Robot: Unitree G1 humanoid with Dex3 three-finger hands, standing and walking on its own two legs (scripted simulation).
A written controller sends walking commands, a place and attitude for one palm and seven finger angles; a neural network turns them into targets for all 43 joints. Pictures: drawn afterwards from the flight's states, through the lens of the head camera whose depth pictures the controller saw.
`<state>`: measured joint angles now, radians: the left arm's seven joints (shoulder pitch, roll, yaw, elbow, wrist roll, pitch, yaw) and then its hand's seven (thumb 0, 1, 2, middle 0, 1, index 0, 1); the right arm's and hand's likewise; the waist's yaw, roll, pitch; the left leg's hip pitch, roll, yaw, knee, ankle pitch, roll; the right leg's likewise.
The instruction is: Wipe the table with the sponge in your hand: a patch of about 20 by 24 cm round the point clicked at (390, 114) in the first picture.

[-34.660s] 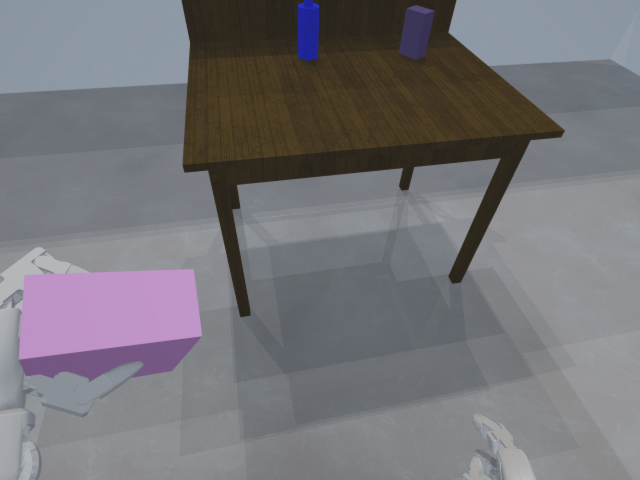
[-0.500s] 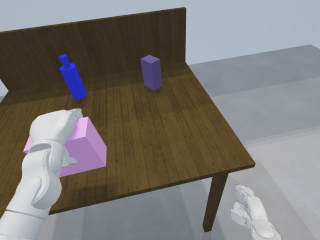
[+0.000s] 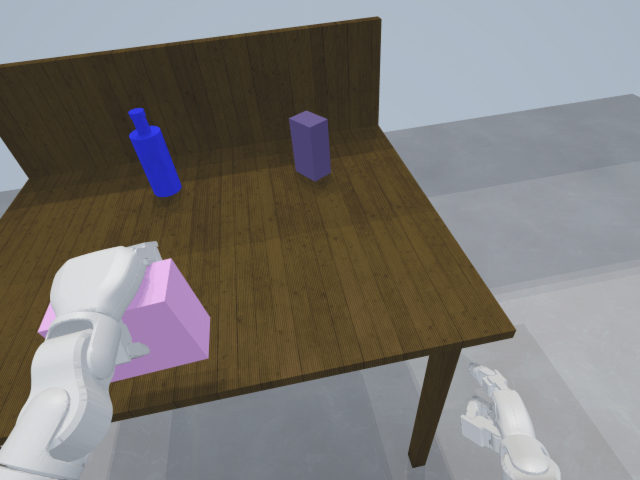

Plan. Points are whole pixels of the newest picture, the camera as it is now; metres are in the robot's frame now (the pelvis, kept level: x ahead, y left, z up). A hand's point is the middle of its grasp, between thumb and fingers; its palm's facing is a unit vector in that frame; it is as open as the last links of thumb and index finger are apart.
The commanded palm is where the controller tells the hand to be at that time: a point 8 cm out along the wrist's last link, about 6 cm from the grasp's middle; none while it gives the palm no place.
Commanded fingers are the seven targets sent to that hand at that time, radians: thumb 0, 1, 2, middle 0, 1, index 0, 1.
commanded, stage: bring the sponge back beside the body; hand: left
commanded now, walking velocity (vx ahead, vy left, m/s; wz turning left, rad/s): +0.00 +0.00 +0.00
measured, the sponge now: (144, 333) +0.24 +0.28 +0.08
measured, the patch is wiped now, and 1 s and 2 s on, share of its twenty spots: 1.00 1.00 1.00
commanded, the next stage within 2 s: step back with the hand held close in 1.02 s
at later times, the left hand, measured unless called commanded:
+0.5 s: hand (111, 339) +0.20 +0.29 +0.12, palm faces +0.08 -0.10 -0.99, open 10.1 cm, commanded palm +0.17 +0.28 +0.19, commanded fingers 0.00 0.10 1.30 -1.20 -1.60 -1.20 -1.60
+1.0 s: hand (98, 354) +0.18 +0.29 +0.12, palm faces +0.09 -0.11 -0.99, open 10.1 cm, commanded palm +0.15 +0.28 +0.19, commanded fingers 0.00 0.10 1.30 -1.20 -1.60 -1.20 -1.60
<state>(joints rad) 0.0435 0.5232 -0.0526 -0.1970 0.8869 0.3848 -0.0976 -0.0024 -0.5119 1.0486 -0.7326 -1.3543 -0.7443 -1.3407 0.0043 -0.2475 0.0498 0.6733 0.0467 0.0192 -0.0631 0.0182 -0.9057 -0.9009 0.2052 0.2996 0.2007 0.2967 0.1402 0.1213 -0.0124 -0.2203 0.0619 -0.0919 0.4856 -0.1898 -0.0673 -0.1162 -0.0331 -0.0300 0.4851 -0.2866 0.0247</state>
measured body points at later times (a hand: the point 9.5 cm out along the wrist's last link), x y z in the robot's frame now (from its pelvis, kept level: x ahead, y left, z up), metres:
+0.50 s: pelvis +0.00 +0.00 +0.00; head -0.03 -0.04 +0.45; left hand +0.19 +0.29 +0.17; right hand +0.25 -0.19 -0.07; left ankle +0.05 +0.17 -0.74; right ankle -0.01 -0.14 -0.74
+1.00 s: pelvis -0.01 +0.01 +0.00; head -0.05 -0.03 +0.45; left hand +0.17 +0.29 +0.17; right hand +0.25 -0.18 -0.06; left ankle +0.05 +0.17 -0.74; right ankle -0.01 -0.14 -0.74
